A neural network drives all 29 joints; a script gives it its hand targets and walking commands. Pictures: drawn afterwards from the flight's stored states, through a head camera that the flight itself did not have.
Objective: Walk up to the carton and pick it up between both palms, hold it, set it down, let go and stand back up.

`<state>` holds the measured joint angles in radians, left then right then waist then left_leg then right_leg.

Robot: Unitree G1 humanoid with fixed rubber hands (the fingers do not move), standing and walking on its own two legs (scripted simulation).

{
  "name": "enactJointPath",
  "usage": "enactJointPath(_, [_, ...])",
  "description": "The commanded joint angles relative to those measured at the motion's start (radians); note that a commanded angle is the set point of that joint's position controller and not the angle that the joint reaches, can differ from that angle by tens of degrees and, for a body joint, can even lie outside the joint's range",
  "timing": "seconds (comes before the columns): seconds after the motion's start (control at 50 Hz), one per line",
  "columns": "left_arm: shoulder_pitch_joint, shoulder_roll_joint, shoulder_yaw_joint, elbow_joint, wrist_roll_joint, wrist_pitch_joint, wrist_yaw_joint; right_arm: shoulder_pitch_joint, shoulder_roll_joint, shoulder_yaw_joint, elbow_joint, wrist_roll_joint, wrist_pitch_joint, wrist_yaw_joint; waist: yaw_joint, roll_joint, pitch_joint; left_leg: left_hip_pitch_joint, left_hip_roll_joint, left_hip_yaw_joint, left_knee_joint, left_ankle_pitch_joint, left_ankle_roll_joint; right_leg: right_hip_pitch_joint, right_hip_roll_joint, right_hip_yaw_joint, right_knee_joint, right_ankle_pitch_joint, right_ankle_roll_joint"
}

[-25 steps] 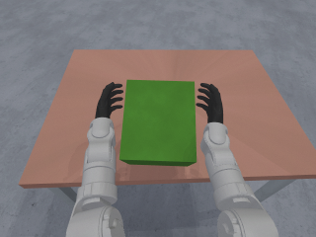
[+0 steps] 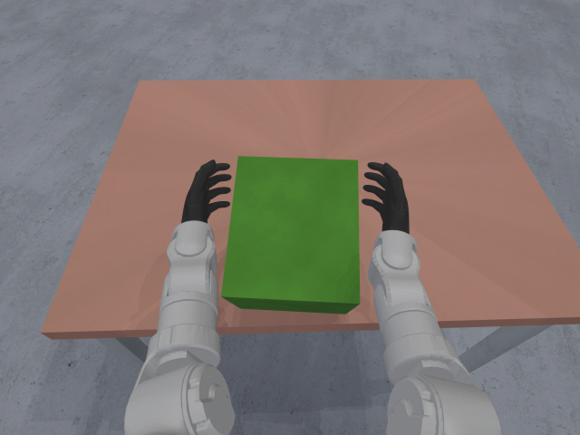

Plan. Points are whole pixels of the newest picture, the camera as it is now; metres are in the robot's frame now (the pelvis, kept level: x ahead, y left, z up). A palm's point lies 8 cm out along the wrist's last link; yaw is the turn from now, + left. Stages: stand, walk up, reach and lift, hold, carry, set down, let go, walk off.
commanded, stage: set down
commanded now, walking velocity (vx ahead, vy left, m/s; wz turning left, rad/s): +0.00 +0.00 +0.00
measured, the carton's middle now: (295, 239) +0.40 +0.03 -0.02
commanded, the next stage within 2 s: none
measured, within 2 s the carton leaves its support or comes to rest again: rests again in 1.36 s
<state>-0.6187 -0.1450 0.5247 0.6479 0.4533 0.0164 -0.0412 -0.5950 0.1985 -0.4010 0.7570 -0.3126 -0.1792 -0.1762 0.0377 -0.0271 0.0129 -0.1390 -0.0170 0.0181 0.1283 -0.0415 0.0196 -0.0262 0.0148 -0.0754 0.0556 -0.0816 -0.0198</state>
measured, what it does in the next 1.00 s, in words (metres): stands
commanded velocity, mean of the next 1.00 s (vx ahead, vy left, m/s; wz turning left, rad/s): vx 0.00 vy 0.00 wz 0.00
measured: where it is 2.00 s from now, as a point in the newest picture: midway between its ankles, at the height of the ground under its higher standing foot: outside the picture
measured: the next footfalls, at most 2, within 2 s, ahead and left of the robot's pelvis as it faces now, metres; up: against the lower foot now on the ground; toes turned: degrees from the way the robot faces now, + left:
none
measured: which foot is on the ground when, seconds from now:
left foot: down 0.00-1.00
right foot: down 0.00-1.00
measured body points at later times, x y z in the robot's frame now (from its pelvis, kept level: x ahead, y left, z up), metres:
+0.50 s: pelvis +0.00 +0.00 +0.00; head +0.07 +0.01 +0.44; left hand +0.41 +0.17 +0.04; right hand +0.41 -0.11 +0.05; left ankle +0.01 +0.10 -0.76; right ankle -0.04 -0.10 -0.76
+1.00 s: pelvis +0.00 +0.00 +0.00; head +0.09 +0.01 +0.44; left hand +0.41 +0.16 +0.03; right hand +0.40 -0.11 +0.03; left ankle +0.01 +0.10 -0.76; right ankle -0.04 -0.10 -0.76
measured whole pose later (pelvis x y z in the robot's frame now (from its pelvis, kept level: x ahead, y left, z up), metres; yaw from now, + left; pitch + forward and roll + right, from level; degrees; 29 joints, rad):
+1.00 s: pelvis +0.00 +0.00 +0.00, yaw -1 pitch +15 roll +0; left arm -0.74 -0.16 0.72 0.83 0.60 -0.19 -0.02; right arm -0.63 0.26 -0.59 0.78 -0.55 -0.30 -0.16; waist 0.04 -0.03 -0.09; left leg -0.39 -0.01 0.03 0.14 -0.01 0.02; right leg -0.30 0.02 -0.05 0.10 -0.07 -0.02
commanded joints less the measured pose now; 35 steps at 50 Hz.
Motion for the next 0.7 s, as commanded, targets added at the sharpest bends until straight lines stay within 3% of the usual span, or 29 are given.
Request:
enactJointPath(0.0, [-0.464, -0.315, -0.244, -0.010, 0.006, -0.083, -0.103, -0.437, 0.344, 0.214, -0.060, -0.094, -0.046, 0.120, 0.001, 0.061, -0.489, 0.133, 0.006, -0.023, 0.033, 0.206, -0.049, 0.127, 0.008, 0.011, 0.079, 0.365, 0.058])
enactJointPath(0.16, [-0.494, -0.301, -0.158, 0.049, 0.045, -0.110, -0.110, -0.435, 0.365, 0.114, -0.005, -0.180, -0.037, 0.130, -0.017, 0.039, -0.472, 0.085, 0.006, -0.024, 0.023, 0.193, -0.033, 0.128, 0.003, 0.005, 0.082, 0.377, 0.063])
enactJointPath(0.32, [-0.498, -0.276, -0.105, 0.119, 0.081, -0.150, -0.100, -0.451, 0.378, 0.063, 0.004, -0.235, -0.058, 0.139, 0.008, 0.048, -0.520, 0.007, 0.006, -0.022, 0.023, 0.207, -0.013, 0.148, -0.009, 0.013, 0.105, 0.409, 0.060])
enactJointPath(0.38, [-0.505, -0.279, -0.080, 0.141, 0.094, -0.157, -0.102, -0.464, 0.393, 0.051, 0.010, -0.257, -0.064, 0.136, 0.013, 0.023, -0.532, -0.023, 0.008, -0.027, 0.024, 0.209, -0.003, 0.148, -0.010, 0.014, 0.119, 0.419, 0.057])
enactJointPath(0.52, [-0.502, -0.321, -0.081, 0.153, 0.120, -0.166, -0.092, -0.447, 0.413, 0.036, 0.040, -0.288, -0.086, 0.134, -0.009, 0.031, -0.567, 0.013, 0.010, -0.031, 0.047, 0.297, -0.011, 0.122, 0.000, 0.011, 0.120, 0.490, 0.058])
enactJointPath(0.62, [-0.477, -0.335, -0.072, 0.174, 0.138, -0.164, -0.083, -0.445, 0.415, 0.037, 0.031, -0.301, -0.096, 0.145, 0.014, 0.032, -0.592, 0.026, 0.018, -0.036, 0.053, 0.346, -0.020, 0.090, 0.004, 0.009, 0.114, 0.489, 0.050])
enactJointPath(0.68, [-0.484, -0.340, -0.083, 0.164, 0.132, -0.172, -0.080, -0.438, 0.417, 0.033, 0.043, -0.298, -0.106, 0.148, -0.005, 0.027, -0.585, 0.034, 0.017, -0.031, 0.063, 0.359, -0.022, 0.070, 0.007, 0.004, 0.116, 0.511, 0.051])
